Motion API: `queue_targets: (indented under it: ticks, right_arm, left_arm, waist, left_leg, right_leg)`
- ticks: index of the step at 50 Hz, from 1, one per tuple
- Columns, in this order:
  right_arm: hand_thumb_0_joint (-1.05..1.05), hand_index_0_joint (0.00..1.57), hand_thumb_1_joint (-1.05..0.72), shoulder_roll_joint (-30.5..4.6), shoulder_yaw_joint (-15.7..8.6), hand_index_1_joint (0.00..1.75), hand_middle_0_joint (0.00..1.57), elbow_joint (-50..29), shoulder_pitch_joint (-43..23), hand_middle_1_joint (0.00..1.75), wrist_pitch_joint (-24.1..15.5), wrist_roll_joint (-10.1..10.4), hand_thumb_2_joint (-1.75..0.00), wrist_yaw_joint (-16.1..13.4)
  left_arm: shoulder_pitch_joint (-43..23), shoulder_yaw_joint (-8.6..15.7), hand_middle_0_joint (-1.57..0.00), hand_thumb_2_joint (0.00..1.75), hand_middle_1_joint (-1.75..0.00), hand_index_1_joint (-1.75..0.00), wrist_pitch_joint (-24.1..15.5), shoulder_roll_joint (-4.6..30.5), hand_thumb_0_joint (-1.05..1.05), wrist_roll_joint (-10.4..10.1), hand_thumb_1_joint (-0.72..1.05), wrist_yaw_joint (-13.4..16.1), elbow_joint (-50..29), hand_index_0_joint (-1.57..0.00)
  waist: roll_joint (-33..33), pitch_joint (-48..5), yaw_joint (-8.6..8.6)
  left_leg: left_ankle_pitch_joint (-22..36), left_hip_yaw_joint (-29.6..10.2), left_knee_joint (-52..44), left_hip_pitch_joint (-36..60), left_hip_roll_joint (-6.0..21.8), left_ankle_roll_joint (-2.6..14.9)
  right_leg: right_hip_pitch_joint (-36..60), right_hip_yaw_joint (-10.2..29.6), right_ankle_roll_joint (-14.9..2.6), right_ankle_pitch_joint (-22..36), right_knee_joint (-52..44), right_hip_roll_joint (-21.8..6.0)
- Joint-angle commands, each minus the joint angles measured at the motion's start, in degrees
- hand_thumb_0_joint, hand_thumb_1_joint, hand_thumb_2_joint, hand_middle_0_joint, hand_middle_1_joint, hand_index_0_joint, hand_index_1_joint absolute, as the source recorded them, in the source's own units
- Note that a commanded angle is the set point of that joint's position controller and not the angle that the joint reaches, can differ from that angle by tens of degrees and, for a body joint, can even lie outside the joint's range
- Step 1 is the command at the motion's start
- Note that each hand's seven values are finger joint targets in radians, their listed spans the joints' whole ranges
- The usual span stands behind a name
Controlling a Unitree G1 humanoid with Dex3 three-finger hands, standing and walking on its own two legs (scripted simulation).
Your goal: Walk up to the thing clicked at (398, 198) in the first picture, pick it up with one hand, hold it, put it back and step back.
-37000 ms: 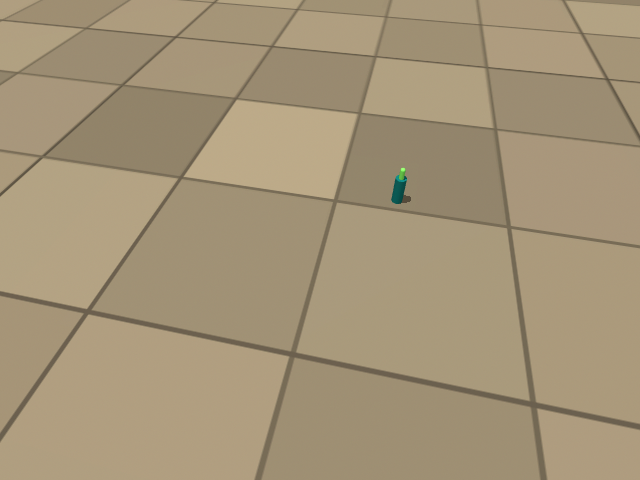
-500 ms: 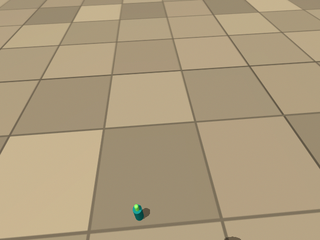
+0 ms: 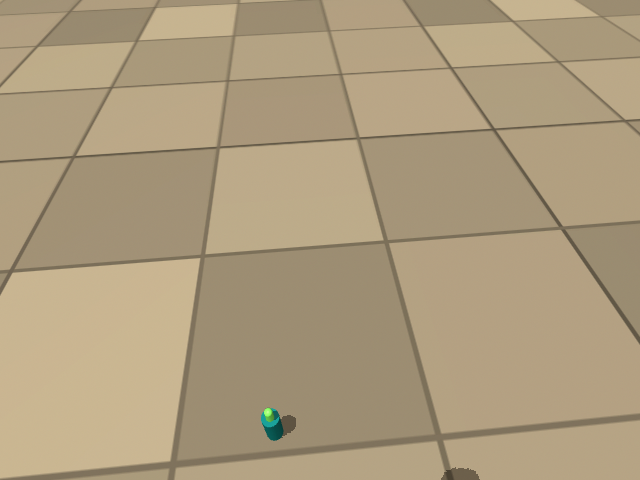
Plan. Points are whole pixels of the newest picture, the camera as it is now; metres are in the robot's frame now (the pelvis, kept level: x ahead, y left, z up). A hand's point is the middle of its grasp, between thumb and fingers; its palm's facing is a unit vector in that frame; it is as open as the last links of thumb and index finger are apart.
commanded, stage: stand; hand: left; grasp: from the side
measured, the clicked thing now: (271, 422) +0.39 +0.18 -0.69
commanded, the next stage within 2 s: step back in 0.10 s
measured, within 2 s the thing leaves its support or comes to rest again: neither
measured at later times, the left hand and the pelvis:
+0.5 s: hand out of the picture +0.09 +0.32 -0.18, palm faces +0.00 -0.94 -0.35, open 7.4 cm; pelvis -0.06 +0.06 -0.02, yaw +1 degrees
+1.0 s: hand out of the picture -0.05 +0.32 -0.16, palm faces -0.06 -0.92 -0.38, open 7.4 cm; pelvis -0.16 +0.07 -0.02, yaw -4 degrees
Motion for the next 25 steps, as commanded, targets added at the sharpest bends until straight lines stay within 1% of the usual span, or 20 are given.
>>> queue_targets:
  ticks: [1, 4, 5, 6, 7, 8, 9, 10, 11, 13, 16, 17, 18, 19, 20, 21, 22, 23, 24, 25]
  right_arm:
    - [0.0, 0.2, -0.9, -11.51, -2.05, 0.3, 0.2, -3.51, -2.15, 0.3, -1.21, 0.0, -0.9, -0.46]
    - [0.0, 0.2, -0.9, -11.78, -2.04, 0.3, 0.2, -3.55, -1.78, 0.3, -1.11, -0.02, -0.9, -0.48]
    - [0.0, 0.2, -0.9, -15.1, -3.14, 0.3, 0.2, -4.87, -3.67, 0.3, -0.2, 0.35, -0.9, -0.14]
    - [0.0, 0.2, -0.9, -13.45, -2.91, 0.3, 0.2, -5.74, -2.67, 0.3, 0.12, 0.92, -0.9, -0.18]
    - [0.0, 0.2, -0.9, -13.06, -3.04, 0.3, 0.2, -6.58, -1.93, 0.3, 0.34, 1.19, -0.9, -0.17]
    - [0.0, 0.2, -0.9, -12.67, -3.15, 0.3, 0.2, -7.14, -0.83, 0.3, 0.82, 1.37, -0.9, -0.16]
    - [0.0, 0.2, -0.9, -12.47, -3.62, 0.3, 0.2, -7.82, -0.1, 0.3, 1.45, 1.22, -0.9, -0.15]
    - [0.0, 0.2, -0.9, -12.35, -4.05, 0.3, 0.2, -8.45, 0.52, 0.3, 2.08, 0.92, -0.9, -0.07]
    - [0.0, 0.2, -0.9, -12.55, -4.3, 0.3, 0.2, -9.05, 2.34, 0.3, 2.61, 0.73, -0.9, 0.08]
    - [0.0, 0.2, -0.9, -12.56, -4.51, 0.3, 0.2, -10.08, 4.13, 0.3, 2.88, 1.19, -0.9, 0.31]
    - [0.0, 0.2, -0.9, -12.86, -4.5, 0.3, 0.2, -11.22, 5.41, 0.3, 2.5, 0.84, -0.9, 0.15]
    - [0.0, 0.2, -0.9, -12.5, -4.71, 0.3, 0.2, -11.07, 6.81, 0.3, 2.23, 0.26, -0.9, 0.1]
    - [0.0, 0.2, -0.9, -12.39, -5.23, 0.3, 0.2, -10.81, 8.54, 0.3, 1.76, -0.38, -0.9, -0.06]
    - [0.0, 0.2, -0.9, -14.56, -5.9, 0.3, 0.2, -11.66, 6.19, 0.3, 1.33, -1.61, -0.9, -0.24]
    - [0.0, 0.2, -0.9, -20.25, -7.18, 0.3, 0.2, -13.18, 4.56, 0.3, 0.83, -2.64, -0.9, -0.36]
    - [0.0, 0.2, -0.9, -24.41, -7.76, 0.3, 0.2, -14.3, 3.01, 0.3, 0.64, -1.31, -0.9, -0.2]
    - [0.0, 0.2, -0.9, -22.71, -7.61, 0.3, 0.2, -14.77, 2.18, 0.3, 0.49, -1.26, -0.9, -0.41]
    - [0.0, 0.2, -0.9, -19.32, -6.74, 0.3, 0.2, -15.16, 0.23, 0.3, 0.46, -1.22, -0.9, -0.92]
    - [0.0, 0.2, -0.9, -17.49, -6.06, 0.3, 0.2, -15.67, -2.16, 0.3, 0.48, -1.55, -0.9, -1.3]
    - [0.0, 0.2, -0.9, -16.42, -5.98, 0.3, 0.2, -16.53, -2.66, 0.3, 0.36, -1.26, -0.9, -1.74]
  left_arm:
    - [-2.17, 2.13, -0.2, 0.9, -0.3, -0.3, -1.53, 11.99, 0.0, 0.18, 0.9, 0.97, -3.43, -0.2]
    - [-2.55, 2.22, -0.2, 0.9, -0.3, -0.3, -1.47, 12.2, 0.0, 0.12, 0.9, 0.98, -3.48, -0.2]
    - [-1.91, 5.42, -0.2, 0.9, -0.3, -0.3, -0.97, 16.52, 0.0, -0.63, 0.9, 1.22, -4.48, -0.2]
    - [-0.59, 5.77, -0.2, 0.9, -0.3, -0.3, -0.81, 16.75, 0.0, -0.96, 0.9, 1.42, -5.16, -0.2]
    - [0.24, 6.24, -0.2, 0.9, -0.3, -0.3, -0.77, 17.13, 0.0, -0.88, 0.9, 1.56, -6.32, -0.2]
    - [-0.35, 6.64, -0.2, 0.9, -0.3, -0.3, -0.68, 17.92, 0.0, -0.79, 0.9, 1.65, -7.54, -0.2]
    - [-2.19, 6.96, -0.2, 0.9, -0.3, -0.3, -0.51, 18.35, 0.0, -0.42, 0.9, 1.79, -9.16, -0.2]
    - [-3.38, 6.99, -0.2, 0.9, -0.3, -0.3, -0.43, 17.74, 0.0, 0.29, 0.9, 1.99, -10.79, -0.2]
    - [-4.8, 7.16, -0.2, 0.9, -0.3, -0.3, -0.22, 17.65, 0.0, 0.71, 0.9, 2.06, -12.36, -0.2]
    - [-7.83, 6.63, -0.2, 0.9, -0.3, -0.3, 0.2, 15.91, 0.0, 1.04, 0.9, 2.3, -14.62, -0.2]
    - [-6.79, 6.49, -0.2, 0.9, -0.3, -0.3, 0.97, 16.12, 0.0, 1.5, 0.9, 2.45, -16.54, -0.2]
    - [-7.05, 6.39, -0.2, 0.9, -0.3, -0.3, 1.45, 16.61, 0.0, 1.12, 0.9, 2.36, -17.18, -0.2]
    - [-8.14, 6.11, -0.2, 0.9, -0.3, -0.3, 2.1, 16.56, 0.0, 0.42, 0.9, 2.07, -18.05, -0.2]
    - [-5.12, 5.61, -0.2, 0.9, -0.3, -0.3, 2.81, 13.69, 0.0, -0.16, 0.9, 1.83, -18.32, -0.2]
    - [-2.71, 5.05, -0.2, 0.9, -0.3, -0.3, 3.17, 10.2, 0.0, -0.72, 0.9, 1.96, -19.11, -0.2]
    - [-4.22, 5.69, -0.2, 0.9, -0.3, -0.3, 3.37, 12.38, 0.0, -0.18, 0.9, 2.75, -18.47, -0.2]
    - [-5.78, 6.04, -0.2, 0.9, -0.3, -0.3, 3.46, 13.5, 0.0, 0.32, 0.9, 3.13, -17.94, -0.2]
    - [-5.33, 6.06, -0.2, 0.9, -0.3, -0.3, 3.5, 13.55, 0.0, -0.04, 0.9, 3.2, -18.03, -0.2]
    - [-3.29, 5.86, -0.2, 0.9, -0.3, -0.3, 3.4, 12.9, 0.0, -0.78, 0.9, 3.18, -17.47, -0.2]
    - [-0.29, 5.85, -0.2, 0.9, -0.3, -0.3, 3.2, 13.1, 0.0, -0.85, 0.9, 3.0, -17.11, -0.2]
  waist:
    - [-0.36, -3.45, 0.15]
    - [-0.34, -3.23, -0.09]
    - [-1.31, 2.28, -0.24]
    - [-2.35, 0.14, -0.3]
    - [-3.51, -3.23, -0.43]
    - [-5.77, -5.14, -0.65]
    - [-8.94, -6.44, -0.87]
    - [-10.27, -7.03, -0.89]
    - [-9.61, -6.92, -1.6]
    - [-9.78, -6.31, -2.71]
    - [-10.47, -8.28, -1.26]
    - [-10.18, -8.65, -2.08]
    - [-8.39, -7.73, -3.59]
    - [0.07, -5.87, -1.79]
    - [13.22, -6.04, -0.4]
    - [13.78, -6.24, -2.65]
    - [11.03, -5.42, -3.08]
    - [6.63, -5.31, -1.66]
    - [7.61, -5.12, 0.4]
    - [8.56, -5.84, 1.43]
  left_leg:
    - [5.61, -4.25, -3.35, -2.08, 5.81, 2.09]
    - [4.44, -4.13, -3.3, -2.6, 5.68, 2.14]
    - [12.15, -4.39, 4.36, -7.43, 4.18, 3.4]
    - [12.99, -2.73, 8.82, -7.66, 2.79, 3.1]
    - [11.77, -1.19, 13.87, -6.77, 1.14, 3.0]
    - [7.33, -0.1, 19.22, -8.22, -1.14, 2.58]
    - [-6.86, 0.28, 26.49, -10.16, -3.13, 2.68]
    - [-19.29, -1.89, 34.51, -12.9, -4.05, 3.34]
    - [-21.29, -4.15, 39.31, -12.29, -3.04, 3.83]
    - [-19.57, -4.61, 39.55, -13.31, -2.37, 4.27]
    - [-15.4, -2.08, 25.6, -14.55, -1.08, 3.53]
    - [-10.41, -1.1, 17.25, -12.54, -0.85, 3.44]
    - [-1.53, 0.89, 9.32, -9.38, -1.64, 3.07]
    - [10.96, -5.55, 4.15, -7.6, 2.31, 3.44]
    - [27.29, -22.36, 1.77, -1.91, 14.87, 6.61]
    - [30.92, -26.7, 2.1, -7.16, 18.8, 13.21]
    - [29.21, -27.07, 2.32, -8.19, 19.14, 14.51]
    - [32.17, -19.12, 5.46, -4.06, 15.4, 12.68]
    - [34.23, -14.78, 7.57, -1.5, 12.46, 11.21]
    - [34.47, -12.63, 9.16, 1.09, 11.77, 11.37]
  right_leg:
    - [1.87, 5.73, -0.96, 4.52, -3.43, -6.33]
    - [1.85, 6.02, -1.0, 4.21, -3.61, -6.48]
    - [-1.62, 7.33, -1.8, 15.93, 0.59, -6.6]
    - [-0.66, 8.0, -3.41, 21.17, 1.32, -7.8]
    - [-0.05, 9.69, -6.0, 25.44, 1.49, -10.13]
    - [0.21, 12.48, -8.78, 26.9, 0.99, -13.1]
    - [-0.41, 15.35, -12.39, 27.18, 0.26, -17.15]
    - [-1.39, 17.33, -15.23, 26.36, 0.3, -19.88]
    - [-5.21, 16.24, -16.25, 26.1, 1.87, -20.73]
    - [-6.78, 12.29, -14.17, 25.28, 4.41, -17.29]
    - [-1.15, 12.04, -11.5, 23.63, 9.5, -15.4]
    - [-0.69, 11.02, -9.98, 22.14, 12.55, -14.42]
    - [-3.44, 9.55, -8.09, 19.35, 16.05, -12.74]
    - [-7.98, 6.72, -5.11, 10.16, 22.02, -7.15]
    - [-19.43, 4.75, -2.3, -15.4, 30.72, 3.43]
    - [-18.46, 11.77, -1.35, -29.4, 38.32, 7.74]
    - [-19.0, 14.75, -1.45, -29.2, 44.66, 7.66]
    - [-21.53, 16.0, -1.75, -25.33, 47.31, 7.1]
    - [-23.95, 16.04, -1.64, -22.27, 49.29, 7.07]
    - [-24.84, 14.27, -1.37, -19.4, 49.45, 6.38]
